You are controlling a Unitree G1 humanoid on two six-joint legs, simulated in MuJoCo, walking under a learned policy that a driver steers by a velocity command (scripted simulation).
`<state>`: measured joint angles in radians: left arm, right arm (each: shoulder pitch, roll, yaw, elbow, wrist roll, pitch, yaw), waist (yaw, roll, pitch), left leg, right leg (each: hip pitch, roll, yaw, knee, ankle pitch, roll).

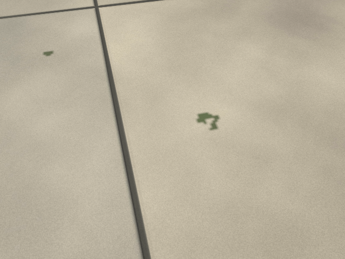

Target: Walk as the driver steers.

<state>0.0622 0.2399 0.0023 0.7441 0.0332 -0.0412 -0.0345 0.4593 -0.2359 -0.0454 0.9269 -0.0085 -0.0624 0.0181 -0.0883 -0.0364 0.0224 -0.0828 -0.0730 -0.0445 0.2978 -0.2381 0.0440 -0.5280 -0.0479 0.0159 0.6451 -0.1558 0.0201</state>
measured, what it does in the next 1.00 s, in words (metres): walks ahead, turning left: right foot, then left foot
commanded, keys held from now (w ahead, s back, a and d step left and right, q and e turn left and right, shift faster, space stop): w+q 0.24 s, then q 0.36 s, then e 0.40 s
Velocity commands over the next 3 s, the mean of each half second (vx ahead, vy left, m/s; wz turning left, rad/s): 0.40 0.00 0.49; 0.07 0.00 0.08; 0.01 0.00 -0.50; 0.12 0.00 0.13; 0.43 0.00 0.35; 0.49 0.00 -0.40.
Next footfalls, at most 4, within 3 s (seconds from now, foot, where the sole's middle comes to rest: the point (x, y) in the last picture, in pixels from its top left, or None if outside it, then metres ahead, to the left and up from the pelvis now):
0.08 right None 0.18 -0.12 -0.78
0.56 left None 0.35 0.12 -0.78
1.06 right None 0.31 -0.08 -0.78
1.52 left None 0.32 0.13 -0.78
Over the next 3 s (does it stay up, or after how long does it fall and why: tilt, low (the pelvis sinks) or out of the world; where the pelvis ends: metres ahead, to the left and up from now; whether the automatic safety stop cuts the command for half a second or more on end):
stays up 0.79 0.22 -0.01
